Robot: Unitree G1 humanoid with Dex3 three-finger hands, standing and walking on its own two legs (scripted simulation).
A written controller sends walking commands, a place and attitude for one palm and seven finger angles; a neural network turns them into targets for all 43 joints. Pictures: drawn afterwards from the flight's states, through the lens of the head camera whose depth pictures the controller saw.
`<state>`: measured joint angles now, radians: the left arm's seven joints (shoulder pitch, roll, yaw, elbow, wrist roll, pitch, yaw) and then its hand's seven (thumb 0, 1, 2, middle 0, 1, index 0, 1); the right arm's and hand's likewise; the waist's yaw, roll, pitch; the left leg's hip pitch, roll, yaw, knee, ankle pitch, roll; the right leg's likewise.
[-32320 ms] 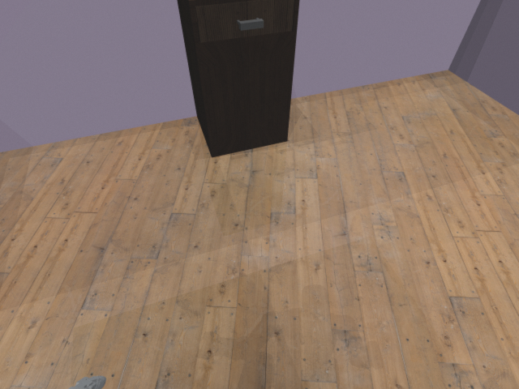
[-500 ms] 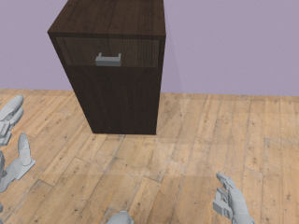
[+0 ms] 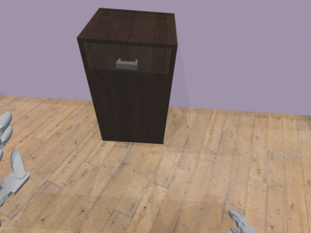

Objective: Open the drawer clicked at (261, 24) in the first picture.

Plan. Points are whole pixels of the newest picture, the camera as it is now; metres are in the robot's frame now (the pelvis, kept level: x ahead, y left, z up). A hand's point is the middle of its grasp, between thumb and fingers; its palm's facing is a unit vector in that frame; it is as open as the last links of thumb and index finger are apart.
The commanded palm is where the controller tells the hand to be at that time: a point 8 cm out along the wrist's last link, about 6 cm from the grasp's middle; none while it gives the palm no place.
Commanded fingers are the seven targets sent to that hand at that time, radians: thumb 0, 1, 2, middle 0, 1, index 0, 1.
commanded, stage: stop stepping back and stand still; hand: left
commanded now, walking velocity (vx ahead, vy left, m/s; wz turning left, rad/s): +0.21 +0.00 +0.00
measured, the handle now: (127, 62) +0.89 +0.19 -0.03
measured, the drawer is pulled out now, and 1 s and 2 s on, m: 0.00 0.00 0.00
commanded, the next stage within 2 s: let the arm hang, fingers relaxed in 0.86 s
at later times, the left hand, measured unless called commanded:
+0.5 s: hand (42, 170) +0.19 +0.23 +0.15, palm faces +0.31 -0.84 -0.45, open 7.4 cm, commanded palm +0.14 +0.27 +0.18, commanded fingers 0.00 0.90 0.90 -0.20 -0.30 -0.20 -0.30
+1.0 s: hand (54, 166) +0.22 +0.22 +0.13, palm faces +0.25 -0.84 -0.48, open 7.4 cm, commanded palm none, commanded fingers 0.00 0.90 0.90 -0.20 -0.30 -0.20 -0.30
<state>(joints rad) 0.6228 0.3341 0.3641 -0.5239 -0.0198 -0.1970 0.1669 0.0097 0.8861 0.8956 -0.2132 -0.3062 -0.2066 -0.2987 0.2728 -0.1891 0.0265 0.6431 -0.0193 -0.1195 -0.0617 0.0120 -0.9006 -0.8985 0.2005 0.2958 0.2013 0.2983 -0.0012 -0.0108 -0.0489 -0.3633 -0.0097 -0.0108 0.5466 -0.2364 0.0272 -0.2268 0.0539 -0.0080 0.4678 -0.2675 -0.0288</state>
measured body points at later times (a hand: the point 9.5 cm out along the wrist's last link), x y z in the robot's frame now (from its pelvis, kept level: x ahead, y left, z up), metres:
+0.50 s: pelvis -0.01 +0.00 +0.00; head +0.01 +0.01 +0.45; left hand +0.17 +0.27 +0.18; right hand +0.14 -0.22 -0.09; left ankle +0.05 +0.10 -0.74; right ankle -0.02 -0.10 -0.74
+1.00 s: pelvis +0.01 -0.01 +0.00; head +0.02 -0.01 +0.45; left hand +0.20 +0.27 +0.15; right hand +0.19 -0.25 -0.08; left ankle +0.05 +0.10 -0.74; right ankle -0.02 -0.10 -0.74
